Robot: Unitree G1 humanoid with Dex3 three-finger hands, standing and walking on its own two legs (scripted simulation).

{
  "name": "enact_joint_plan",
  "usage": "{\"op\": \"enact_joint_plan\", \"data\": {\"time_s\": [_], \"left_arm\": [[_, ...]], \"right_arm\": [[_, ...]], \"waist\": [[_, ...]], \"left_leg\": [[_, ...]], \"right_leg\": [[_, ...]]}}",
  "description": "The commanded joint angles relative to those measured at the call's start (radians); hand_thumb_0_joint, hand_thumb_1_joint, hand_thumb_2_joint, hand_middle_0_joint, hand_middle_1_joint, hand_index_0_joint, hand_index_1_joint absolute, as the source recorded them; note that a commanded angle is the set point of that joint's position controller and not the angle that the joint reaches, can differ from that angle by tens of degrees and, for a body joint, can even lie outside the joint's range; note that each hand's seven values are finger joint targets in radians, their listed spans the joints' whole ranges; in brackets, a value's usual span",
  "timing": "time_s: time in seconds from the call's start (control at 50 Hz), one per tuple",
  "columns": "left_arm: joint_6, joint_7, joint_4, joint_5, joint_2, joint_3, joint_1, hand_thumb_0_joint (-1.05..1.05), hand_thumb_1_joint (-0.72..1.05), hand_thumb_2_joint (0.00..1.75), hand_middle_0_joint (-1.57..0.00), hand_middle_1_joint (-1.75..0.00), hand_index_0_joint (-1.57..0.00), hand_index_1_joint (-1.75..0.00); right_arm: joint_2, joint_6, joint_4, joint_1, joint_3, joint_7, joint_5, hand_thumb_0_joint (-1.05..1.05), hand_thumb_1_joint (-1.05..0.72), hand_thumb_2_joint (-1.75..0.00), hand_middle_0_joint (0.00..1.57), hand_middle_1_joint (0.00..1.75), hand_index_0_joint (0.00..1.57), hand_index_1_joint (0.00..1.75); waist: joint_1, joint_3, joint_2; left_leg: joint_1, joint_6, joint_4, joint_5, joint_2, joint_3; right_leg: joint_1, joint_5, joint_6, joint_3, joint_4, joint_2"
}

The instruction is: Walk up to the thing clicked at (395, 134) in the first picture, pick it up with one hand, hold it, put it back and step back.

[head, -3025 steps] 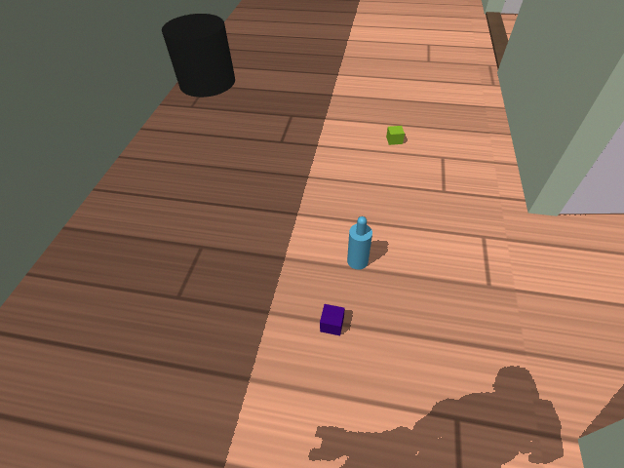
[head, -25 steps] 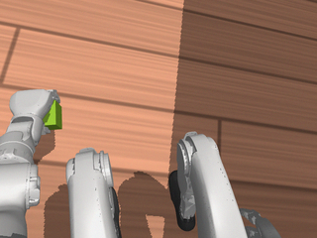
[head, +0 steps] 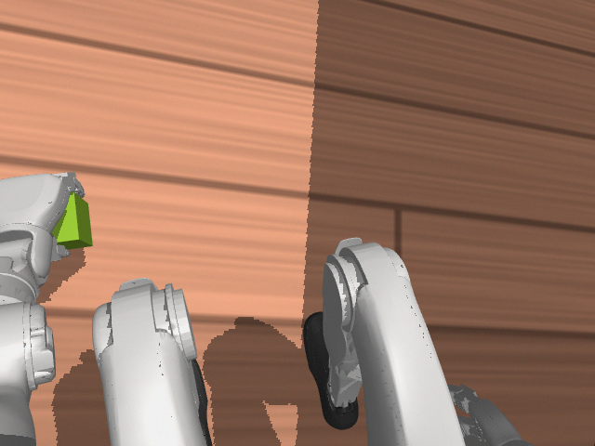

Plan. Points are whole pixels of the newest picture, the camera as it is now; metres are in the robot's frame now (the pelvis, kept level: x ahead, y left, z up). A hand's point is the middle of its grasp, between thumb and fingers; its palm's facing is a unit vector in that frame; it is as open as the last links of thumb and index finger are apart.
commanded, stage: rest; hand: left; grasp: from above
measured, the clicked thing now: (56, 223) +0.43 +0.29 -0.22
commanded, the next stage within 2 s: open in 1.18 s
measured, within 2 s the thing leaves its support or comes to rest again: rests again in 0.72 s
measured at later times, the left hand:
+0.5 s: hand (60, 227) +0.42 +0.29 -0.23, palm faces -0.45 -0.09 -0.89, open 9.9 cm
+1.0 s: hand (67, 227) +0.43 +0.29 -0.25, palm faces -0.45 -0.10 -0.89, open 9.9 cm
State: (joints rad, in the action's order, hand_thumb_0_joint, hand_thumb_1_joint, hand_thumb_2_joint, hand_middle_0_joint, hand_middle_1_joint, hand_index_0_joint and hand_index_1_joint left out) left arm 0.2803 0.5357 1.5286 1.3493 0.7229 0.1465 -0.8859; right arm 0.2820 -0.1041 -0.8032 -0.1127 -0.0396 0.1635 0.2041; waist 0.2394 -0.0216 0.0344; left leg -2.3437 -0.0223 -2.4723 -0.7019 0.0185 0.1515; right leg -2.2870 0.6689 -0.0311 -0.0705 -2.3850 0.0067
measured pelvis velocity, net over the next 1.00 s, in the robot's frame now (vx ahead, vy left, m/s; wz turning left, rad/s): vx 0.00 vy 0.01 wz -0.07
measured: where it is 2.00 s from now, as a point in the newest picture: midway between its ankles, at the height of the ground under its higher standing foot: (265, 411)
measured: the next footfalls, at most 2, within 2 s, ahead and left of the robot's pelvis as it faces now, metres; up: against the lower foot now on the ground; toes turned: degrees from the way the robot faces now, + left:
none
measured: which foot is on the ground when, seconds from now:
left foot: down 0.00-1.00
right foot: down 0.00-1.00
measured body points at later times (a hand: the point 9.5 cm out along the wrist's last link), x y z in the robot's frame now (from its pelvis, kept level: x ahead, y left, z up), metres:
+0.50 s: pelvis +0.00 +0.00 -0.02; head +0.25 +0.09 +0.35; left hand +0.44 +0.29 -0.18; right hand +0.05 -0.27 -0.11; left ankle +0.07 +0.13 -0.28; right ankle +0.10 -0.12 -0.28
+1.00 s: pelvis +0.00 +0.01 -0.03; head +0.25 +0.10 +0.34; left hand +0.45 +0.29 -0.20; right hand +0.04 -0.26 -0.10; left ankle +0.07 +0.13 -0.28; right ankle +0.10 -0.12 -0.28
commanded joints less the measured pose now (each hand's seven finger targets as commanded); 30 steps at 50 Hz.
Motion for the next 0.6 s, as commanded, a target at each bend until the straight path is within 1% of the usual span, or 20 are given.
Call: {"op": "enact_joint_plan", "data": {"time_s": [0.0,0.02,0.04,0.06,0.08,0.1,0.12,0.14,0.18,0.2,0.22,0.26,0.32,0.36,0.4,0.44,0.46,0.5,0.56,0.58], "left_arm": [[0.006,0.055,-0.103,-0.01,0.267,0.051,-0.256,0.0,0.57,0.8,-0.98,-0.6,-0.97,-0.61],[0.006,0.056,-0.071,-0.016,0.254,0.044,-0.253,0.0,0.58,0.81,-0.99,-0.6,-0.98,-0.61],[0.009,0.053,-0.064,-0.019,0.217,0.012,-0.28,0.0,0.59,0.79,-0.99,-0.61,-0.98,-0.62],[0.014,0.057,-0.064,-0.02,0.271,0.04,-0.278,0.0,0.59,0.78,-0.98,-0.61,-0.97,-0.61],[0.019,0.055,-0.057,-0.025,0.233,0.006,-0.274,0.0,0.58,0.79,-0.99,-0.59,-0.98,-0.6],[0.022,0.063,-0.054,-0.015,0.287,0.051,-0.265,0.0,0.61,0.77,-0.99,-0.59,-0.99,-0.59],[0.025,0.068,-0.048,-0.005,0.307,0.056,-0.266,0.0,0.64,0.77,-1.02,-0.61,-1.01,-0.61],[0.028,0.071,-0.037,-0.001,0.296,0.045,-0.273,0.0,0.64,0.78,-1.02,-0.6,-1.02,-0.6],[0.035,0.091,-0.041,0.008,0.322,0.082,-0.257,0.0,0.68,0.82,-1.05,-0.62,-1.04,-0.62],[0.035,0.096,-0.035,0.003,0.284,0.054,-0.251,0.0,0.69,0.79,-1.05,-0.61,-1.05,-0.61],[0.038,0.104,-0.036,0.004,0.314,0.079,-0.247,0.0,0.69,0.81,-1.05,-0.62,-1.05,-0.62],[0.032,0.117,-0.026,0.011,0.315,0.075,-0.242,0.0,0.69,0.8,-1.04,-0.63,-1.04,-0.63],[0.03,0.126,-0.006,0.02,0.319,0.059,-0.295,0.0,0.7,0.83,-1.06,-0.63,-1.05,-0.64],[0.029,0.138,0.008,0.011,0.306,0.053,-0.282,0.0,0.7,0.82,-1.05,-0.64,-1.05,-0.64],[0.028,0.147,0.009,0.019,0.343,0.072,-0.271,0.0,0.71,0.81,-1.06,-0.64,-1.06,-0.64],[0.022,0.148,0.027,0.019,0.329,0.059,-0.268,0.0,0.73,0.81,-1.07,-0.64,-1.07,-0.64],[0.02,0.147,0.034,0.02,0.329,0.061,-0.268,0.0,0.72,0.8,-1.06,-0.65,-1.06,-0.64],[0.019,0.151,0.038,0.011,0.325,0.053,-0.271,0.0,0.71,0.81,-1.06,-0.64,-1.06,-0.64],[0.016,0.151,0.055,0.012,0.349,0.079,-0.236,0.0,0.7,0.8,-1.05,-0.63,-1.05,-0.63],[0.017,0.152,0.053,0.01,0.348,0.069,-0.244,0.0,0.69,0.8,-1.05,-0.63,-1.04,-0.63]], "right_arm": [[0.256,-0.004,-0.001,-0.203,0.082,0.002,0.018,0.0,-0.9,-0.9,0.2,0.3,0.2,0.3],[0.252,-0.005,0.0,-0.197,0.074,0.005,0.021,0.0,-0.9,-0.9,0.2,0.3,0.2,0.3],[0.252,-0.011,0.012,-0.187,0.064,0.01,0.029,0.0,-0.9,-0.9,0.2,0.3,0.2,0.3],[0.258,-0.011,0.001,-0.187,0.067,0.009,0.028,0.0,-0.9,-0.9,0.2,0.3,0.2,0.3],[0.254,-0.016,0.017,-0.17,0.058,0.011,0.027,0.0,-0.9,-0.9,0.2,0.3,0.2,0.3],[0.268,-0.016,0.004,-0.185,0.06,0.012,0.035,0.0,-0.89,-0.9,0.2,0.3,0.2,0.3],[0.269,-0.018,0.0,-0.19,0.055,0.015,0.041,0.0,-0.9,-0.9,0.2,0.3,0.2,0.3],[0.271,-0.024,0.004,-0.183,0.052,0.021,0.048,0.0,-0.9,-0.9,0.2,0.3,0.2,0.3],[0.274,-0.022,0.002,-0.185,0.044,0.026,0.056,0.0,-0.89,-0.9,0.2,0.3,0.2,0.3],[0.27,-0.022,0.002,-0.173,0.048,0.028,0.056,0.0,-0.9,-0.9,0.2,0.3,0.2,0.3],[0.27,-0.021,-0.008,-0.17,0.043,0.031,0.062,0.0,-0.89,-0.9,0.2,0.3,0.2,0.3],[0.274,-0.024,0.001,-0.163,0.04,0.034,0.069,0.0,-0.89,-0.9,0.2,0.3,0.2,0.3],[0.275,-0.036,-0.011,-0.167,0.024,0.047,0.082,0.0,-0.9,-0.9,0.2,0.3,0.2,0.3],[0.285,-0.048,-0.01,-0.149,0.024,0.05,0.086,0.0,-0.9,-0.9,0.2,0.3,0.2,0.3],[0.289,-0.052,-0.011,-0.154,0.015,0.058,0.091,0.0,-0.89,-0.9,0.2,0.3,0.2,0.3],[0.288,-0.061,-0.011,-0.143,0.01,0.066,0.098,0.0,-0.89,-0.9,0.2,0.3,0.2,0.3],[0.293,-0.064,-0.011,-0.153,0.009,0.07,0.101,0.0,-0.9,-0.9,0.2,0.3,0.2,0.3],[0.297,-0.072,-0.009,-0.135,0.005,0.075,0.103,0.0,-0.9,-0.9,0.2,0.3,0.2,0.3],[0.293,-0.077,-0.013,-0.154,-0.01,0.086,0.108,0.0,-0.9,-0.9,0.2,0.3,0.2,0.3],[0.296,-0.079,-0.01,-0.142,-0.009,0.089,0.108,0.0,-0.9,-0.9,0.2,0.3,0.2,0.3]], "waist": [[0.011,-0.669,-0.296],[0.021,-0.659,-0.27],[0.04,-0.639,-0.259],[0.029,-0.638,-0.266],[0.023,-0.623,-0.258],[0.025,-0.635,-0.275],[0.022,-0.633,-0.303],[0.029,-0.611,-0.309],[0.028,-0.625,-0.295],[0.03,-0.625,-0.317],[0.027,-0.637,-0.328],[0.027,-0.628,-0.318],[0.064,-0.597,-0.334],[0.065,-0.574,-0.328],[0.059,-0.565,-0.347],[0.063,-0.562,-0.35],[0.076,-0.564,-0.356],[0.073,-0.554,-0.334],[0.07,-0.566,-0.348],[0.071,-0.564,-0.351]], "left_leg": [[0.489,0.047,0.224,0.21,-0.023,-0.114],[0.466,0.048,0.21,0.21,-0.023,-0.112],[0.442,0.052,0.201,0.194,-0.027,-0.112],[0.432,0.053,0.203,0.181,-0.024,-0.11],[0.423,0.052,0.204,0.165,-0.027,-0.108],[0.453,0.05,0.2,0.184,-0.025,-0.104],[0.464,0.046,0.201,0.185,-0.025,-0.103],[0.455,0.045,0.191,0.172,-0.025,-0.103],[0.466,0.046,0.188,0.184,-0.024,-0.097],[0.47,0.043,0.192,0.178,-0.023,-0.098],[0.472,0.042,0.19,0.183,-0.02,-0.095],[0.453,0.043,0.183,0.178,-0.021,-0.096],[0.472,0.042,0.166,0.185,-0.018,-0.087],[0.453,0.042,0.161,0.172,-0.018,-0.082],[0.449,0.041,0.167,0.167,-0.018,-0.081],[0.455,0.04,0.165,0.154,-0.018,-0.079],[0.46,0.041,0.158,0.166,-0.018,-0.081],[0.437,0.042,0.158,0.152,-0.017,-0.074],[0.46,0.041,0.153,0.192,-0.017,-0.073],[0.442,0.041,0.143,0.186,-0.014,-0.073]], "right_leg": [[0.359,-0.239,0.051,-0.098,0.214,0.04],[0.362,-0.244,0.051,-0.097,0.212,0.041],[0.356,-0.233,0.047,-0.099,0.215,0.04],[0.368,-0.223,0.049,-0.094,0.223,0.042],[0.349,-0.199,0.051,-0.098,0.222,0.042],[0.347,-0.215,0.048,-0.11,0.208,0.042],[0.345,-0.214,0.05,-0.112,0.192,0.043],[0.328,-0.202,0.051,-0.116,0.188,0.044],[0.338,-0.213,0.048,-0.126,0.186,0.045],[0.338,-0.209,0.049,-0.122,0.178,0.048],[0.347,-0.217,0.048,-0.121,0.179,0.053],[0.344,-0.215,0.051,-0.122,0.176,0.053],[0.309,-0.225,0.045,-0.139,0.156,0.053],[0.3,-0.212,0.044,-0.145,0.158,0.054],[0.303,-0.204,0.044,-0.147,0.15,0.054],[0.294,-0.193,0.042,-0.153,0.148,0.055],[0.31,-0.212,0.04,-0.149,0.148,0.055],[0.299,-0.198,0.042,-0.156,0.152,0.057],[0.329,-0.237,0.036,-0.159,0.138,0.058],[0.334,-0.237,0.04,-0.154,0.141,0.061]]}}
